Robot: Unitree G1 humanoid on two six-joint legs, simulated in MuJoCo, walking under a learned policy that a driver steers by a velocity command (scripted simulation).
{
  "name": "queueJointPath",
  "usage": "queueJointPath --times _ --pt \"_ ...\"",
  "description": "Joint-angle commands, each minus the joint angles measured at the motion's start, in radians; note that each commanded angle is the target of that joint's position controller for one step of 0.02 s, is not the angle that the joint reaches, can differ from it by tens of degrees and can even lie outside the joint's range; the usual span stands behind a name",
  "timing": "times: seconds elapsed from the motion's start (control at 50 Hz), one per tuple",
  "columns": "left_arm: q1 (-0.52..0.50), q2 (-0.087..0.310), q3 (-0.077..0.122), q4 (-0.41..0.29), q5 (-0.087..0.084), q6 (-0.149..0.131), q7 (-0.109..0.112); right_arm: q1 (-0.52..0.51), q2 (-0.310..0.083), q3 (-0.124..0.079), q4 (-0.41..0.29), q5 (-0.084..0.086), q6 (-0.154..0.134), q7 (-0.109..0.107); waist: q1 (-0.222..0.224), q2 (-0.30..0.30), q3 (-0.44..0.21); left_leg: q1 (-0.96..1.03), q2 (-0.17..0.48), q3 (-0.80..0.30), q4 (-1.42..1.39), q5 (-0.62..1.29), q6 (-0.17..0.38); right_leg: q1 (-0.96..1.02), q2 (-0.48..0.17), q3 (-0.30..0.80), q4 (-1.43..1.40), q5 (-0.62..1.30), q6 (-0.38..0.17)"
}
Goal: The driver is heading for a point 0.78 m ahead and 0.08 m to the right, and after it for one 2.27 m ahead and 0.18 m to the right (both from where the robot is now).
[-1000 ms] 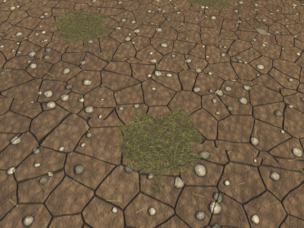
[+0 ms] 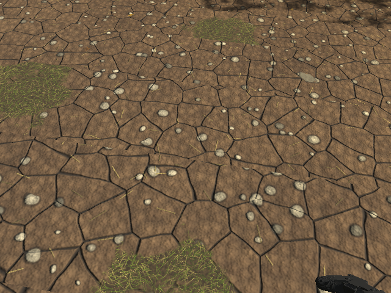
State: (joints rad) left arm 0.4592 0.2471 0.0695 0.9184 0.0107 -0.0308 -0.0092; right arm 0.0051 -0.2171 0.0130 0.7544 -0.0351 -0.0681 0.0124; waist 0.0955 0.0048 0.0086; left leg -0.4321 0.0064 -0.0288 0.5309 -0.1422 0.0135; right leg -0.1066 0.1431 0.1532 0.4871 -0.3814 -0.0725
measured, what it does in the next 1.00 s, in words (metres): walks ahead: right foot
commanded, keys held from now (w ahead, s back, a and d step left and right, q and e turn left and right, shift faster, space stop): w+e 0.50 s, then w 0.08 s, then w+q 0.42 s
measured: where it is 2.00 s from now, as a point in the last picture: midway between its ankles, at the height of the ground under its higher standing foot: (262, 203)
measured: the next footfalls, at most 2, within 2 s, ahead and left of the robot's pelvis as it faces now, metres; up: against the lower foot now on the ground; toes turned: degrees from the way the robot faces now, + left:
right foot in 0.48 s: +0.29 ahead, -0.14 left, +0.00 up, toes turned -20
left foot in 1.14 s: +0.73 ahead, -0.12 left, -0.16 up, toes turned -6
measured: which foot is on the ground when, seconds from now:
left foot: down 0.00-0.48, up 0.50-1.00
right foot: down 0.00-0.02, up 0.04-0.46, down 0.48-1.00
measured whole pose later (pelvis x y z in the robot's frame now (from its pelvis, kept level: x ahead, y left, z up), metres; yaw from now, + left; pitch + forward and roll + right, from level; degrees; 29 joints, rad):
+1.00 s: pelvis +0.45 -0.13 -0.04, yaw -14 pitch +0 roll -1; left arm 0.46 0.26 0.03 0.97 0.05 -0.11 0.05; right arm 0.15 -0.26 -0.08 0.86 -0.04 0.00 0.05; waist 0.04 0.03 0.01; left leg -0.61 0.00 -0.03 0.64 0.36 0.08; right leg 0.05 0.11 -0.13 0.58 -0.65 -0.10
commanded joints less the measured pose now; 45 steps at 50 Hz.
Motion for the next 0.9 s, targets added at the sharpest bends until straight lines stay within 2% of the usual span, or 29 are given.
queueJointPath --times 0.02,0.04,0.06,0.08,0.1,0.12,0.2,0.28,0.32,0.4,0.42,0.44,0.46,0.48,0.5,0.52,0.54,0.56,0.58,0.6,0.62,0.64,0.66,0.68,0.72,0.74,0.76,0.82,0.9 --pt "-0.012 0.066 0.015 -0.111 -0.017 -0.025 0.003 0.391 -0.267 -0.082 0.022 -0.018 -0.028 -0.032 -0.205 0.200 -0.200 0.631 0.334 -0.403 -0.158 -0.275 0.113 -0.392 -0.065 0.016 0.440 0.050 -0.044" --pt "0.009 0.104 0.023 -0.134 -0.008 -0.018 0.005 0.398 -0.290 -0.099 0.044 0.000 -0.003 -0.040 -0.175 0.308 -0.214 0.654 0.452 -0.705 -0.247 -0.371 0.197 -0.592 -0.020 -0.079 0.608 -0.233 -0.036" --pt "-0.024 0.145 0.030 -0.111 0.013 -0.004 0.006 0.348 -0.206 -0.085 0.024 0.006 0.006 -0.039 -0.162 0.123 -0.090 0.570 0.416 -0.629 -0.244 -0.437 0.198 -0.657 -0.100 -0.054 0.704 -0.176 -0.038" --pt "-0.083 0.122 0.028 -0.117 0.018 0.001 -0.006 0.297 -0.147 -0.073 0.015 0.004 0.008 -0.034 -0.155 0.047 -0.005 0.469 0.364 -0.498 -0.266 -0.367 0.184 -0.654 -0.128 -0.060 0.712 -0.088 -0.030" --pt "-0.098 0.096 0.024 -0.122 0.017 0.009 -0.016 0.254 -0.118 -0.066 0.013 0.001 0.007 -0.030 -0.124 0.055 0.037 0.381 0.323 -0.378 -0.298 -0.239 0.159 -0.614 -0.158 -0.065 0.677 -0.027 -0.017" --pt "-0.098 0.090 0.024 -0.126 0.024 0.022 -0.022 0.245 -0.107 -0.065 0.019 0.005 0.000 -0.030 -0.105 0.100 0.053 0.334 0.290 -0.286 -0.310 -0.116 0.140 -0.581 -0.179 -0.070 0.648 0.003 -0.003" --pt "-0.156 0.082 0.023 -0.154 0.023 0.049 -0.030 0.295 -0.120 -0.078 0.054 0.020 -0.032 -0.024 -0.081 0.099 0.018 0.329 0.256 -0.080 -0.316 0.264 0.138 -0.557 -0.188 -0.091 0.609 0.131 0.029" --pt "-0.302 0.063 0.007 -0.213 0.016 0.042 -0.044 0.297 -0.134 -0.082 0.071 0.031 -0.029 -0.025 -0.094 0.084 0.044 0.288 0.213 0.078 -0.351 0.301 0.113 -0.523 -0.193 -0.119 0.386 0.341 0.035" --pt "-0.357 0.045 -0.006 -0.227 0.020 0.035 -0.056 0.293 -0.156 -0.088 0.080 0.023 -0.027 -0.025 -0.102 0.113 0.040 0.231 0.192 0.158 -0.343 0.324 0.108 -0.394 -0.170 -0.200 0.279 0.409 0.021" --pt "-0.394 0.084 -0.003 -0.263 0.026 0.050 -0.059 0.353 -0.193 -0.101 0.098 0.015 -0.011 -0.026 -0.111 0.110 0.035 0.348 0.251 0.186 -0.250 0.397 0.099 -0.358 -0.160 -0.236 0.221 0.203 -0.023" --pt "-0.318 0.105 0.006 -0.238 0.038 0.054 -0.055 0.326 -0.209 -0.106 0.092 0.006 -0.012 -0.031 -0.070 0.117 -0.005 0.388 0.287 0.198 -0.159 0.599 0.091 -0.304 -0.172 -0.214 0.287 0.260 -0.056" --pt "-0.306 0.106 0.009 -0.241 0.025 0.051 -0.047 0.348 -0.226 -0.108 0.094 0.019 0.004 -0.033 -0.078 0.109 -0.017 0.427 0.263 0.214 -0.088 0.624 0.087 -0.291 -0.114 -0.249 0.172 0.032 -0.070" --pt "-0.230 0.110 0.016 -0.217 0.033 0.042 -0.041 0.384 -0.229 -0.108 0.112 0.016 0.019 -0.037 -0.051 0.085 -0.047 0.429 0.253 0.235 0.084 0.678 0.083 -0.181 -0.065 -0.272 0.111 0.029 -0.094" --pt "-0.057 0.136 0.035 -0.161 0.041 0.026 -0.030 0.382 -0.224 -0.105 0.105 0.012 0.030 -0.039 0.031 0.006 -0.135 0.305 0.234 0.260 0.360 0.579 0.058 0.048 -0.077 -0.198 0.011 0.066 -0.131" --pt "-0.047 0.271 0.064 -0.168 0.032 0.018 -0.017 0.465 -0.105 -0.081 0.052 0.000 0.036 -0.022 -0.036 -0.270 -0.221 -0.084 0.100 0.266 0.724 -0.211 -0.002 0.353 -0.383 0.270 -0.028 0.115 -0.250" --pt "-0.047 0.282 0.063 -0.201 -0.013 0.021 -0.015 0.388 -0.161 -0.095 0.018 -0.008 0.027 -0.013 -0.002 -0.243 -0.267 -0.309 -0.018 0.078 0.835 -0.419 -0.032 0.404 -0.474 0.592 -0.181 0.207 -0.350" --pt "-0.059 0.238 0.051 -0.180 -0.014 0.022 -0.006 0.302 -0.202 -0.105 0.009 0.003 0.017 -0.008 0.001 -0.125 -0.131 -0.362 0.048 0.013 0.811 -0.332 -0.022 0.330 -0.446 0.407 -0.166 0.363 -0.329" --pt "-0.100 0.190 0.037 -0.171 -0.012 0.018 -0.001 0.297 -0.190 -0.102 0.017 0.020 0.011 -0.006 -0.035 -0.078 -0.060 -0.298 0.081 0.009 0.733 -0.262 -0.020 0.203 -0.420 0.292 -0.156 0.534 -0.303" --pt "-0.137 0.150 0.024 -0.164 -0.007 0.014 0.001 0.305 -0.177 -0.099 0.036 0.018 0.015 -0.010 -0.072 -0.040 -0.016 -0.226 0.110 0.001 0.643 -0.237 -0.021 0.105 -0.380 0.198 -0.173 0.617 -0.259" --pt "-0.158 0.125 0.014 -0.165 -0.009 0.011 0.005 0.329 -0.169 -0.099 0.054 -0.003 0.032 -0.002 -0.095 -0.039 -0.021 -0.161 0.119 0.001 0.581 -0.237 -0.028 0.066 -0.352 0.152 -0.205 0.595 -0.229" --pt "-0.172 0.104 0.002 -0.164 -0.008 0.002 0.002 0.349 -0.163 -0.100 0.075 -0.004 0.050 0.002 -0.105 -0.038 -0.017 -0.121 0.114 0.007 0.539 -0.216 -0.030 0.039 -0.334 0.115 -0.235 0.588 -0.208" --pt "-0.148 0.116 0.005 -0.146 -0.005 -0.007 0.002 0.355 -0.142 -0.094 0.083 -0.011 0.068 0.006 -0.100 -0.042 -0.023 -0.094 0.094 0.034 0.549 -0.202 -0.032 0.024 -0.329 0.085 -0.250 0.618 -0.209" --pt "-0.133 0.125 0.006 -0.132 -0.004 -0.013 0.003 0.345 -0.132 -0.094 0.083 -0.002 0.076 0.010 -0.104 -0.037 -0.005 -0.110 0.095 0.026 0.526 -0.162 -0.028 0.018 -0.319 0.051 -0.268 0.624 -0.196" --pt "-0.110 0.159 0.014 -0.113 0.014 -0.027 0.004 0.340 -0.140 -0.100 0.085 0.006 0.081 0.013 -0.094 -0.042 0.003 -0.147 0.095 0.015 0.530 -0.076 -0.011 0.039 -0.326 0.029 -0.276 0.610 -0.191" --pt "-0.069 0.153 0.012 -0.066 0.002 -0.054 0.008 0.237 -0.149 -0.115 0.056 0.024 0.075 0.015 -0.086 -0.041 0.067 -0.262 0.081 -0.074 0.425 0.025 0.009 0.080 -0.309 -0.002 -0.302 0.521 -0.133" --pt "-0.051 0.155 0.011 -0.050 0.002 -0.068 0.009 0.212 -0.152 -0.119 0.054 0.024 0.071 0.018 -0.074 -0.059 0.079 -0.312 0.063 -0.095 0.404 0.069 0.015 0.114 -0.316 -0.002 -0.308 0.481 -0.121" --pt "-0.082 0.159 0.011 -0.037 -0.006 -0.077 0.016 0.178 -0.145 -0.116 0.042 0.024 0.067 0.020 -0.091 -0.058 0.103 -0.277 0.040 -0.088 0.285 0.188 0.009 0.049 -0.285 -0.060 -0.321 0.387 -0.094" --pt "-0.092 0.137 0.000 -0.024 0.001 -0.085 0.032 0.156 -0.127 -0.116 0.065 0.010 0.059 0.034 -0.090 -0.037 0.075 -0.206 0.006 -0.071 0.182 0.427 0.024 0.002 -0.279 -0.107 -0.244 0.296 -0.091" --pt "-0.003 0.112 -0.019 0.018 0.023 -0.089 0.053 0.070 -0.109 -0.105 0.046 -0.004 0.050 0.043 -0.053 -0.029 0.112 -0.268 0.003 -0.039 0.162 0.528 0.062 0.021 -0.311 -0.112 -0.112 0.277 -0.106"
Keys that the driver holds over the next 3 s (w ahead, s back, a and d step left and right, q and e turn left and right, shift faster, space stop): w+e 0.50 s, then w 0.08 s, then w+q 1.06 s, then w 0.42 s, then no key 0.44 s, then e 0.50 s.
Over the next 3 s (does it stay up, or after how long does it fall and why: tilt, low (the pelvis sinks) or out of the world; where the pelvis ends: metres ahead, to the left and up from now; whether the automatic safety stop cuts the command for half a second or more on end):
stays up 1.26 -0.14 -0.31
